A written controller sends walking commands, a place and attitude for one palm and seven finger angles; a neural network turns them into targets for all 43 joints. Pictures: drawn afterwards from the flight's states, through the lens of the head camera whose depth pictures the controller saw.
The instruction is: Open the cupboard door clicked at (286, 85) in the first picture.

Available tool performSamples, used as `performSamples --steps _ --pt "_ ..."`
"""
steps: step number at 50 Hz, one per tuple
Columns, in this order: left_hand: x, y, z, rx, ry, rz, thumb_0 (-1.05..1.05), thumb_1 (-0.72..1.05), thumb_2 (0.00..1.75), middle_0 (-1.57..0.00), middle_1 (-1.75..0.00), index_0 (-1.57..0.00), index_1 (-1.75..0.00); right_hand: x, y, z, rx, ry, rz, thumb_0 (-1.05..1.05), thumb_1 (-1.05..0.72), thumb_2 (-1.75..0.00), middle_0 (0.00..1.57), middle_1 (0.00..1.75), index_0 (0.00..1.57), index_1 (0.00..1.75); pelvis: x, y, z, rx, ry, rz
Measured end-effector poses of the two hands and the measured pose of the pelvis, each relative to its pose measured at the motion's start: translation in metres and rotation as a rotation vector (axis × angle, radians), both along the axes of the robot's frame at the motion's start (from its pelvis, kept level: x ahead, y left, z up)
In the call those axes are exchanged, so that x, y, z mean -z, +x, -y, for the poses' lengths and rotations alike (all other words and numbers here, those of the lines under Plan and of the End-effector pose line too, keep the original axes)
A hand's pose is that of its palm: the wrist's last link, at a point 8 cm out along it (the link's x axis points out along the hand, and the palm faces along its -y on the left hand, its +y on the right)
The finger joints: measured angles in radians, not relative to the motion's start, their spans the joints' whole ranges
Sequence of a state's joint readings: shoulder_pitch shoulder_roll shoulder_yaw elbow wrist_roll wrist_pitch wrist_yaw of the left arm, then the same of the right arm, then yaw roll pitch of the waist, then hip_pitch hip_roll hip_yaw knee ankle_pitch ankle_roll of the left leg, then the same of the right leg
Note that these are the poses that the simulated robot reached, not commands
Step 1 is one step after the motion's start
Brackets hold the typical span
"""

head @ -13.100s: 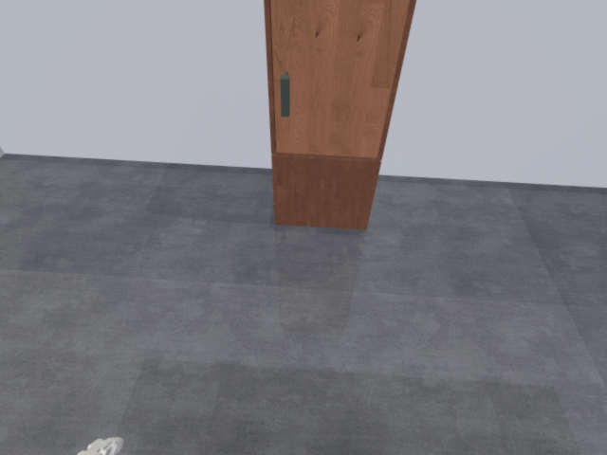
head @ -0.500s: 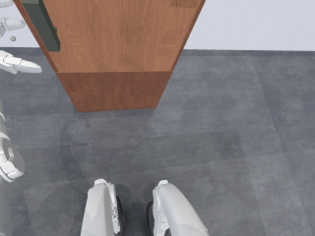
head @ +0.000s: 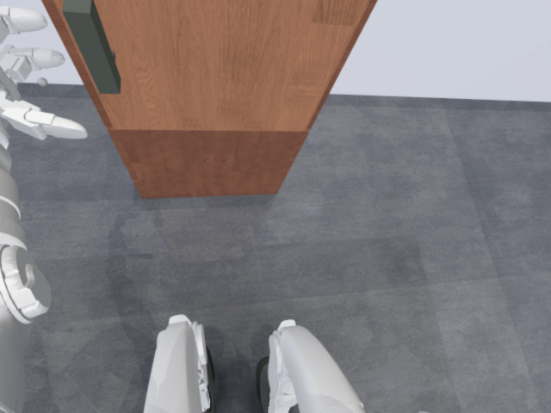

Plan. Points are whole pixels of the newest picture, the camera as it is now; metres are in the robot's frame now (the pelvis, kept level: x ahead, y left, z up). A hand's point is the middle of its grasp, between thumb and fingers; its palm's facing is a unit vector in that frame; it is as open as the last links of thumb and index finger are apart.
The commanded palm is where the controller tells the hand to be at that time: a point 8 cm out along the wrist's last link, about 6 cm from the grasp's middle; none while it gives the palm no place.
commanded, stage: move the hooked fingers beside the handle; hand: left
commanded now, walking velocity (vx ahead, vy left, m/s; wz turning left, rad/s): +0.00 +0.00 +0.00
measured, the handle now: (97, 37) +0.59 +0.20 +0.06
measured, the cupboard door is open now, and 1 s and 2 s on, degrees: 0 0 0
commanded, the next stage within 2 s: slide the fingers in behind the handle in 0.38 s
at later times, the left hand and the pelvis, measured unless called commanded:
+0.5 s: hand (44, 75) +0.53 +0.26 +0.05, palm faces +0.07 -1.00 -0.02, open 14.0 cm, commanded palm +0.52 +0.27 +0.05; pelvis +0.00 +0.00 +0.00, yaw +0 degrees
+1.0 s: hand (74, 75) +0.53 +0.23 +0.05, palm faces +0.06 -1.00 -0.01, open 14.0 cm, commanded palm +0.51 +0.25 +0.05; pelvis +0.00 -0.01 +0.01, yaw +0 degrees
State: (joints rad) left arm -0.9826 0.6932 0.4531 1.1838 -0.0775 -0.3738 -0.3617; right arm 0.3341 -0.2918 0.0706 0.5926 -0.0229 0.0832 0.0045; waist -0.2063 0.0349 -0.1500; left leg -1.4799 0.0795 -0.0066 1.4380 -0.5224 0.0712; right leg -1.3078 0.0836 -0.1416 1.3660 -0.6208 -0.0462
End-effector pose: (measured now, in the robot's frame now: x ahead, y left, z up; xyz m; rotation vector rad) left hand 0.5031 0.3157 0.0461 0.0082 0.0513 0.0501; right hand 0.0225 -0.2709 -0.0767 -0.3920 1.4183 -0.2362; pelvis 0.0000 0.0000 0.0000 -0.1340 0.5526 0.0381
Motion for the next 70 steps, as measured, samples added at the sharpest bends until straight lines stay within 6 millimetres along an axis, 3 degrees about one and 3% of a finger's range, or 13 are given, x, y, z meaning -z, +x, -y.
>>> performSamples --steps 7,15,34,45,70 --pt "-0.006 0.002 -0.002 -0.040 0.021 0.058 -0.02 -0.50 0.30 -0.30 -1.20 -0.30 -1.20 0.003 -0.002 -0.005 0.013 0.012 0.002 0.00 -0.90 -0.90 0.20 0.30 0.20 0.30 0.001 -0.002 -0.002 0.008 -0.001 0.003" --pt "-0.015 -0.006 -0.006 -0.017 0.032 0.007 -0.02 -0.50 0.30 -0.30 -1.20 -0.30 -1.20 0.004 -0.011 -0.017 0.025 0.060 -0.026 0.00 -0.90 -0.90 0.20 0.30 0.20 0.30 -0.006 -0.001 -0.004 0.001 0.004 0.016" --pt "-0.005 -0.001 0.014 -0.014 0.021 0.035 -0.02 -0.50 0.30 -0.30 -1.20 -0.30 -1.20 0.004 -0.018 -0.006 0.032 0.031 -0.037 0.00 -0.90 -0.90 0.20 0.30 0.20 0.30 -0.001 -0.003 -0.001 0.006 0.008 0.008" --pt "-0.014 0.004 0.030 -0.016 0.022 0.042 -0.02 -0.50 0.30 -0.30 -1.20 -0.30 -1.20 0.005 -0.012 -0.007 0.033 0.055 -0.018 0.00 -0.90 -0.90 0.20 0.30 0.20 0.30 -0.005 0.000 0.003 0.001 0.013 0.012" --pt "-0.009 0.003 0.066 -0.011 0.006 0.041 -0.02 -0.50 0.30 -0.30 -1.20 -0.30 -1.20 0.008 -0.004 -0.002 0.037 0.083 -0.006 0.00 -0.90 -0.90 0.20 0.30 0.20 0.30 -0.008 0.004 0.010 0.000 0.028 0.019"
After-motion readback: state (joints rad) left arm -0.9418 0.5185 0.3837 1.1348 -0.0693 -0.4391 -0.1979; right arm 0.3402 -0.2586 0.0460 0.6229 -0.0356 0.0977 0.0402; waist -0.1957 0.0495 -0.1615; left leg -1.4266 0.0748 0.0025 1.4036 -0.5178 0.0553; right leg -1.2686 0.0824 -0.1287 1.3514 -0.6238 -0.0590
